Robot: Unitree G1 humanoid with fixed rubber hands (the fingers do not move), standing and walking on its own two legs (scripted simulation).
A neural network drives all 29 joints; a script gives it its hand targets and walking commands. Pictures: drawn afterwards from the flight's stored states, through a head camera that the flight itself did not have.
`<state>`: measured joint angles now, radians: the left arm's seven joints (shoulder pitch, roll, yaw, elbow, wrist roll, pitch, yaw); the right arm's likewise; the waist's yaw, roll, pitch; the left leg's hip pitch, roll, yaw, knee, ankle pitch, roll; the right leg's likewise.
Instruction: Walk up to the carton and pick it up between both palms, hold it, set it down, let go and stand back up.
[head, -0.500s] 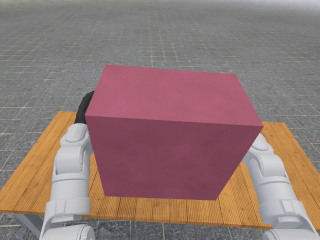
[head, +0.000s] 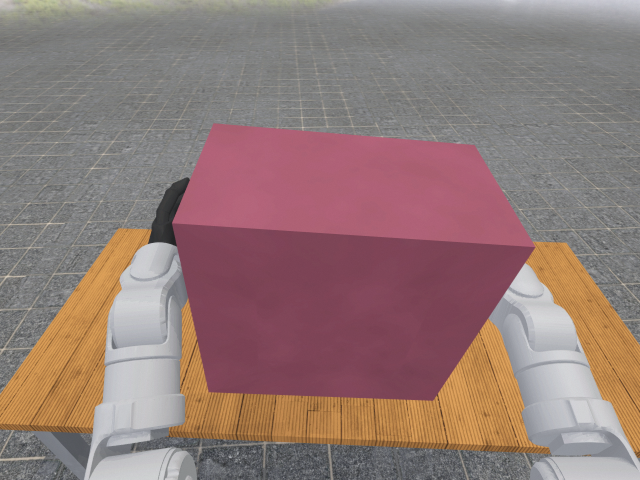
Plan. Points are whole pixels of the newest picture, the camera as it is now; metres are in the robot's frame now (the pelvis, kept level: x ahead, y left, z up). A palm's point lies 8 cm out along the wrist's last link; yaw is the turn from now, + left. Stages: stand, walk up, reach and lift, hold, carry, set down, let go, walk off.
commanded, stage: hold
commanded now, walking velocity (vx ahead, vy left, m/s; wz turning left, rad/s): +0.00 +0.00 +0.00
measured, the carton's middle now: (334, 275) +0.34 -0.01 +0.14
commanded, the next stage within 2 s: none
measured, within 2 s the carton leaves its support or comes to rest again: neither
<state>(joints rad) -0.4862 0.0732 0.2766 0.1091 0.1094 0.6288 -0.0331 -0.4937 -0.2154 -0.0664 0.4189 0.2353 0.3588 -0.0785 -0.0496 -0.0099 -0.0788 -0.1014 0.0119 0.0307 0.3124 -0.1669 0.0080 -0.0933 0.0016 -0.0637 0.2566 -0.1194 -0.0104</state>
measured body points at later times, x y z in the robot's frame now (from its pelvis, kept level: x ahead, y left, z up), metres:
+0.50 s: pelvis +0.01 +0.00 +0.00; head -0.04 +0.02 +0.45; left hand +0.38 +0.21 +0.18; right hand +0.38 -0.19 +0.17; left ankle +0.00 +0.11 -0.75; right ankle +0.02 -0.11 -0.75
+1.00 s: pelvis +0.00 -0.01 +0.00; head -0.04 +0.01 +0.45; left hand +0.37 +0.21 +0.18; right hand +0.38 -0.19 +0.17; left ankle +0.00 +0.11 -0.75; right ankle +0.02 -0.11 -0.75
